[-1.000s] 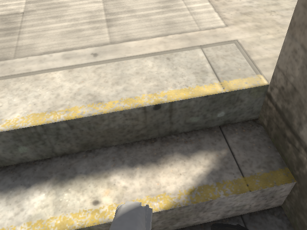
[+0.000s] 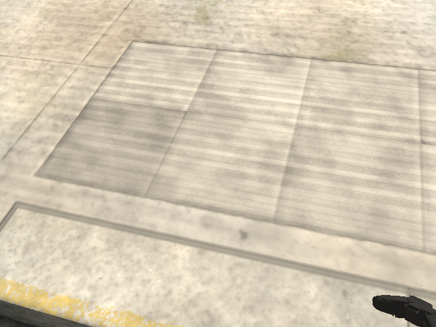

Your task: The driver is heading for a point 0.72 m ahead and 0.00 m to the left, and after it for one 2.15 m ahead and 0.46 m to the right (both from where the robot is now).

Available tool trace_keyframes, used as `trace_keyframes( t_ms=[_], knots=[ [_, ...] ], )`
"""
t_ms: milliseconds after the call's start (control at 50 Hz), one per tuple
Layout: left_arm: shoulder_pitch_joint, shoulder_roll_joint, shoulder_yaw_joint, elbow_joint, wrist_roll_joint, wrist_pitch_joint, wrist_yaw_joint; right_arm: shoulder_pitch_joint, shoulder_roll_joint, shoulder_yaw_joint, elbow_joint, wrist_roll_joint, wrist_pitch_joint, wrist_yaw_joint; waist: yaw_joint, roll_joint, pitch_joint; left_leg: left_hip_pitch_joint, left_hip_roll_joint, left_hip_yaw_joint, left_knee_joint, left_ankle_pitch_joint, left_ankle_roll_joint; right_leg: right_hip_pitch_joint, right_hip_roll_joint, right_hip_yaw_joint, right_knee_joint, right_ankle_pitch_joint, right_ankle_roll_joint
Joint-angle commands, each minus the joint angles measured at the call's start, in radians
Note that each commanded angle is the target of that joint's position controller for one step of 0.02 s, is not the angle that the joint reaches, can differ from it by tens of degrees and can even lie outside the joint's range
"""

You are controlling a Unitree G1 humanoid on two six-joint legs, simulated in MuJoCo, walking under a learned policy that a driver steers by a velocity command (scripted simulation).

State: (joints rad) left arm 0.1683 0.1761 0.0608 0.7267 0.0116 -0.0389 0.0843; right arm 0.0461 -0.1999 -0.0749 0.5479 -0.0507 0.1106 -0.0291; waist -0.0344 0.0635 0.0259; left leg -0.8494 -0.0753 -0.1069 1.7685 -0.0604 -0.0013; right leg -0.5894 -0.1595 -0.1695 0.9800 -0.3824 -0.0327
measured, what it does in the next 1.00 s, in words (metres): climbs: left foot, then right foot 0.03 m higher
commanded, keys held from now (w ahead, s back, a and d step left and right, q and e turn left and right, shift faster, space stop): q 0.06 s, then no key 0.38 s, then w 0.36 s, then w+e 0.20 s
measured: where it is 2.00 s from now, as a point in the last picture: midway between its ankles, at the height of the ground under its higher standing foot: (176, 266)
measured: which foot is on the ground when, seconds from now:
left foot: up 0.00-0.16, down 0.18-0.44, up 0.46-0.78, down 0.80-1.00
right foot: down 0.00-0.32, up 0.34-0.42, down 0.44-0.82, up 0.84-1.00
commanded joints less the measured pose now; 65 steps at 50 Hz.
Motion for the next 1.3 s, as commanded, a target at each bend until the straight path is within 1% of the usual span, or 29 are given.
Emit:
trace_keyframes(
  t_ms=[20,180,240,320,340,380,400,440,460,480,500,540,660,740,760,780,800,820,840,860,900,960,1060,1100,1180,1220,1240,1280,1300],
  knots=[
    [-0.143,0.089,0.01,-0.145,0.007,-0.004,0.017,0.071,-0.069,-0.032,-0.042,0.008,0.021,-0.002,-0.07,-0.208,-0.027,0.002,0.049,0.019,-0.064,0.059,-0.048,0.026,-0.214,0.273,-0.384,-0.094,-0.127],
    [-0.105,0.159,0.04,-0.224,0.049,0.021,0.048,0.03,-0.031,-0.023,-0.06,0.019,-0.018,0.026,-0.001,-0.295,-0.117,0.204,0.163,0.027,-0.698,-0.095,-0.01,0.249,-0.263,0.242,-0.276,0.005,-0.06],
    [0.0,0.168,0.045,-0.234,0.069,0.051,0.042,0.004,-0.053,-0.025,-0.027,0.049,-0.082,0.031,0.087,-0.147,-0.133,0.33,0.085,0.148,-1.146,-0.141,0.012,0.382,-0.149,0.101,-0.083,0.187,0.026],
    [0.122,0.115,0.04,-0.196,0.016,0.098,-0.018,0.057,-0.095,-0.034,0.087,0.05,-0.118,0.026,0.142,0.136,-0.211,0.822,0.101,0.16,-1.294,0.647,-0.023,0.168,0.065,-0.133,0.196,0.104,0.075],
    [0.055,0.111,0.033,-0.207,0.004,0.095,-0.016,0.059,-0.091,-0.036,0.075,0.059,-0.116,0.023,0.101,0.07,-0.179,0.783,0.114,0.145,-1.417,0.738,-0.031,0.174,0.1,-0.114,0.172,0.098,0.058],
    [0.049,0.107,0.016,-0.215,0.005,0.073,-0.036,0.059,-0.12,-0.034,0.101,0.0,-0.118,0.029,0.138,0.218,-0.16,1.081,0.175,0.095,-1.161,1.053,-0.004,-0.149,0.172,-0.184,0.186,-0.34,0.077],
    [0.088,0.075,-0.009,-0.217,0.007,0.062,-0.04,-0.011,-0.124,-0.042,0.063,0.008,-0.107,0.026,0.16,0.256,-0.201,1.025,0.187,0.078,-1.064,1.022,-0.011,-0.085,0.148,-0.146,0.089,-0.37,0.072],
    [0.379,-0.009,-0.029,-0.122,0.008,0.057,-0.034,-0.232,-0.051,-0.016,-0.024,0.035,-0.093,0.024,0.338,0.064,-0.277,0.594,0.096,0.117,-0.717,0.429,-0.033,0.432,0.114,-0.07,-0.154,-0.112,-0.006],
    [0.46,0.002,-0.022,-0.066,0.025,0.057,-0.036,-0.338,0.076,0.023,-0.07,0.03,-0.09,0.028,0.397,-0.239,-0.189,0.238,-0.052,0.081,-0.399,-0.472,-0.022,0.52,0.051,0.144,-0.266,-0.03,-0.085],
    [0.243,0.138,0.018,-0.114,0.005,0.053,-0.023,-0.207,0.129,0.042,-0.115,0.034,-0.074,0.025,0.182,-0.428,-0.078,0.144,-0.076,-0.075,-0.259,-0.491,0.009,0.248,-0.03,0.572,-0.478,-0.153,-0.177],
    [0.012,0.209,0.035,-0.187,0.011,0.04,-0.033,0.005,0.057,0.018,-0.079,0.022,-0.072,0.027,0.006,-0.357,-0.012,0.094,-0.011,-0.075,-0.222,-0.355,0.017,0.167,-0.16,0.72,-0.596,-0.453,-0.222],
    [0.002,0.136,0.02,-0.175,0.028,0.017,-0.043,0.024,-0.051,-0.01,-0.048,0.007,-0.079,0.036,0.004,-0.134,0.042,0.066,0.027,0.008,-0.184,-0.256,0.0,0.084,-0.164,0.673,-0.565,-0.593,-0.215],
    [0.172,0.161,0.041,-0.038,0.024,-0.055,-0.026,-0.064,0.02,0.034,-0.093,0.027,-0.097,0.074,0.041,-0.119,0.013,-0.085,0.144,0.007,-0.242,-0.095,0.038,0.229,-0.157,0.588,-0.566,-0.435,-0.181],
    [0.247,0.218,0.056,-0.02,0.049,-0.027,-0.019,-0.041,-0.008,0.046,-0.051,0.104,-0.104,0.102,0.12,-0.15,0.078,0.324,0.09,0.329,-0.976,-0.622,0.043,0.17,-0.064,0.316,-0.755,-0.421,-0.147],
    [0.194,0.229,0.059,-0.021,0.045,-0.03,-0.034,0.07,0.0,0.032,-0.024,0.094,-0.102,0.091,0.052,-0.222,0.071,0.567,0.105,0.319,-0.978,-0.437,0.084,0.042,-0.127,0.324,-0.752,-0.313,-0.161],
    [0.156,0.215,0.052,-0.014,0.043,-0.024,-0.052,0.266,-0.031,0.006,0.06,0.086,-0.106,0.082,-0.033,-0.148,0.016,0.712,0.083,0.295,-1.043,-0.331,0.101,0.031,-0.068,0.243,-0.58,-0.226,-0.153],
    [0.117,0.161,0.038,-0.002,0.031,-0.022,-0.076,0.488,-0.058,-0.014,0.16,0.064,-0.123,0.076,-0.129,0.016,-0.019,0.826,0.038,0.255,-1.148,-0.262,0.085,0.041,0.061,0.109,-0.236,0.09,-0.148],
    [0.077,0.071,0.015,-0.036,-0.016,-0.034,-0.098,0.606,-0.125,-0.026,0.184,0.024,-0.14,0.066,-0.157,0.223,-0.047,0.892,0.223,-0.18,-1.383,-0.527,0.08,-0.144,0.18,0.085,0.124,0.099,-0.093],
    [0.09,0.047,0.021,-0.094,-0.039,-0.042,-0.102,0.536,-0.146,-0.022,0.164,0.023,-0.141,0.055,-0.088,0.314,-0.074,0.85,0.382,-0.725,-1.699,-0.722,0.077,-0.278,0.291,0.289,0.459,0.035,-0.054],
    [0.142,0.023,0.019,-0.081,-0.035,-0.043,-0.088,0.398,-0.113,-0.008,0.144,0.004,-0.146,0.041,0.008,0.199,-0.03,0.779,0.453,-0.72,-1.71,-0.761,0.07,-0.337,0.236,0.38,0.705,0.141,-0.033],
    [0.123,0.019,0.008,-0.071,0.004,-0.045,-0.085,0.31,-0.045,0.01,0.171,0.005,-0.175,0.038,0.048,-0.014,-0.015,0.726,0.386,-0.373,-1.538,-0.553,0.035,-0.448,0.194,0.315,0.941,0.259,-0.024],
    [0.105,-0.07,-0.03,-0.073,0.011,-0.028,-0.115,0.413,0.049,0.038,0.288,-0.002,-0.227,0.033,0.048,-0.035,-0.029,0.686,0.333,-0.132,-1.453,-0.386,0.018,-0.552,0.192,0.325,1.134,0.313,-0.075],
    [-0.13,-0.127,-0.058,-0.143,0.003,0.024,-0.06,0.535,0.024,0.05,0.415,-0.004,-0.263,0.055,0.018,-0.044,0.081,0.724,0.386,0.028,-1.502,-0.095,0.063,-0.89,0.214,0.264,1.52,0.158,-0.112],
    [-0.216,-0.129,-0.073,-0.194,0.005,0.045,-0.054,0.543,0.057,0.07,0.441,0.01,-0.261,0.049,0.034,-0.032,0.139,0.586,0.301,0.174,-1.539,0.024,-0.009,-0.794,0.198,0.172,1.258,0.177,-0.106],
    [-0.297,-0.104,-0.094,-0.262,-0.015,0.091,-0.065,0.591,-0.054,0.059,0.46,0.051,-0.228,-0.026,0.026,0.068,0.093,0.739,0.297,0.248,-1.715,0.437,0.086,-0.632,0.125,0.009,0.807,-0.069,-0.089],
    [-0.204,-0.111,-0.097,-0.197,-0.05,0.099,-0.07,0.559,-0.076,0.059,0.416,0.083,-0.215,-0.048,0.063,0.027,-0.019,0.81,0.284,0.37,-1.609,1.128,0.077,-0.302,0.182,-0.133,0.508,-0.134,-0.135],
    [-0.141,-0.106,-0.091,-0.174,-0.051,0.108,-0.071,0.542,-0.147,0.04,0.392,0.087,-0.217,-0.06,0.1,0.111,-0.092,0.852,0.319,0.375,-1.507,1.429,0.078,-0.186,0.222,-0.153,0.445,-0.153,-0.146],
    [0.057,-0.015,-0.058,-0.134,-0.025,0.105,-0.065,0.453,-0.216,0.01,0.333,0.098,-0.212,-0.052,0.184,0.208,-0.245,0.927,0.378,0.339,-1.181,1.659,0.1,0.042,0.291,-0.062,0.259,-0.238,-0.189],
    [0.118,0.048,-0.032,-0.139,-0.001,0.086,-0.075,0.422,-0.219,0.003,0.297,0.103,-0.208,-0.023,0.232,0.218,-0.315,0.855,0.345,0.333,-0.902,1.429,0.094,0.223,0.29,0.129,0.023,-0.213,-0.218]
  ],
)
Keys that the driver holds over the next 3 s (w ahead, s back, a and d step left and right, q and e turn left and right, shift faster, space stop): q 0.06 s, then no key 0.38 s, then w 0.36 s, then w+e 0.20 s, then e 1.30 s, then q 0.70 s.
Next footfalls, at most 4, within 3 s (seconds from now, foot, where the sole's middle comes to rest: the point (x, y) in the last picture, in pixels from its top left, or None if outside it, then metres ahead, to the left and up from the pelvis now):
0.18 left None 0.00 0.20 -0.75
0.44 right None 0.10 -0.01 -0.72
0.80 left None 0.23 0.25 -0.72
1.30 right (199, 297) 0.50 0.11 -0.54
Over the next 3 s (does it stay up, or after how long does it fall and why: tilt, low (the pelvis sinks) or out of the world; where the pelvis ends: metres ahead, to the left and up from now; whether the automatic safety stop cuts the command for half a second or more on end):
stays up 0.62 0.17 0.24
